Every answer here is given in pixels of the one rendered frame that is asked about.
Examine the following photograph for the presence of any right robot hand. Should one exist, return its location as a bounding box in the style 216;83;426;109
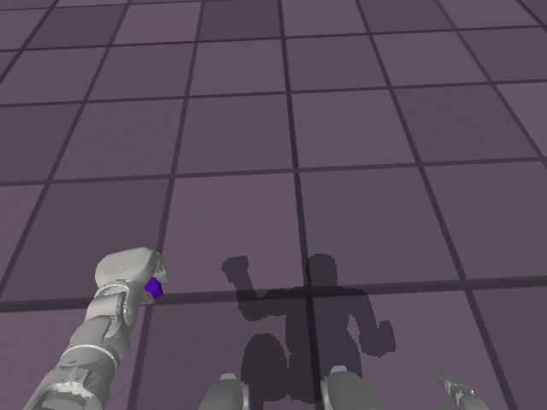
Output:
438;374;489;410

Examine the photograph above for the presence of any left robot hand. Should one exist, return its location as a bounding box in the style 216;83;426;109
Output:
95;247;170;305

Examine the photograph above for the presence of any small box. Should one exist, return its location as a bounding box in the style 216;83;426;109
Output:
144;277;163;299

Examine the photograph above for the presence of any left robot arm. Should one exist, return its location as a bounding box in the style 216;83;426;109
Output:
22;281;141;410

